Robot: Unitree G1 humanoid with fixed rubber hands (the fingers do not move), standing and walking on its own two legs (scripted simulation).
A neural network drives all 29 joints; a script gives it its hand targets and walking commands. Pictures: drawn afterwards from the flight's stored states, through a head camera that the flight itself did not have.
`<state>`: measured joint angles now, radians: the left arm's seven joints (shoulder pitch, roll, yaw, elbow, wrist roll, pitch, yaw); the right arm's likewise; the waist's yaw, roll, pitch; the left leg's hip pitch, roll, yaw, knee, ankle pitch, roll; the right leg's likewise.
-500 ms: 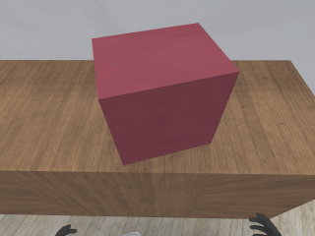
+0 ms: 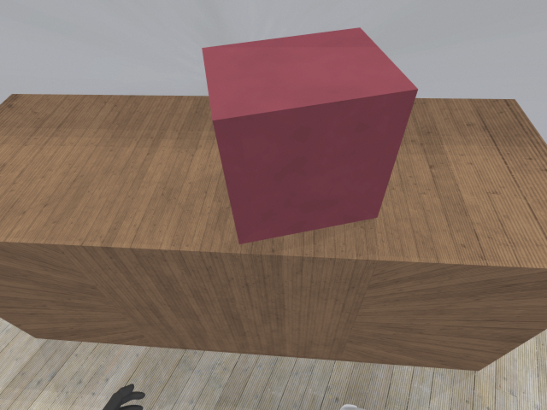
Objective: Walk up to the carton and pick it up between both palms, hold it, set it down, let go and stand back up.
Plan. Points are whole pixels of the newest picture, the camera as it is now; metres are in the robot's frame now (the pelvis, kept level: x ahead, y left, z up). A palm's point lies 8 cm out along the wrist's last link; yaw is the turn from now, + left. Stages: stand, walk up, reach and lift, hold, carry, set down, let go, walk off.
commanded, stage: walk up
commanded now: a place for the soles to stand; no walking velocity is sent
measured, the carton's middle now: (297, 140) +0.59 -0.01 +0.06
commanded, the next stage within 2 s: none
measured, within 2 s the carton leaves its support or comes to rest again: neither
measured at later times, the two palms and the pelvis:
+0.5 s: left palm out of the picture +0.08 +0.28 -0.09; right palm out of the picture +0.10 -0.24 -0.09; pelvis +0.00 +0.01 +0.01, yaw +1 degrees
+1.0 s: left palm out of the picture +0.14 +0.31 -0.10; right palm out of the picture +0.09 -0.23 -0.08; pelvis +0.07 +0.04 +0.01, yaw +2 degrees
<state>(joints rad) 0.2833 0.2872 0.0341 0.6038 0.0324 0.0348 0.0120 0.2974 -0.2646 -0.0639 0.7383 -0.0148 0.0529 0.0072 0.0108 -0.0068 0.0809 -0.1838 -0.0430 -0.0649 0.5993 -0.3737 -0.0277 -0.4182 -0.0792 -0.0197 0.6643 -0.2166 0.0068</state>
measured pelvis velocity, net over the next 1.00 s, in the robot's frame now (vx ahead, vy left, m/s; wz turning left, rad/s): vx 0.07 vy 0.04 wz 0.04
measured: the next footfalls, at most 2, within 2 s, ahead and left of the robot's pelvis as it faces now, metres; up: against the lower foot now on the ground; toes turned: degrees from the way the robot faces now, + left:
right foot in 0.18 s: +0.08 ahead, -0.13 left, +0.00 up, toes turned +1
right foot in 1.14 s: +0.27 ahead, -0.07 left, +0.00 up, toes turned -1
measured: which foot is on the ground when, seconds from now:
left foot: down 0.00-1.00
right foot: down 0.00-0.02, up 0.04-0.16, down 0.18-0.82, up 0.84-1.00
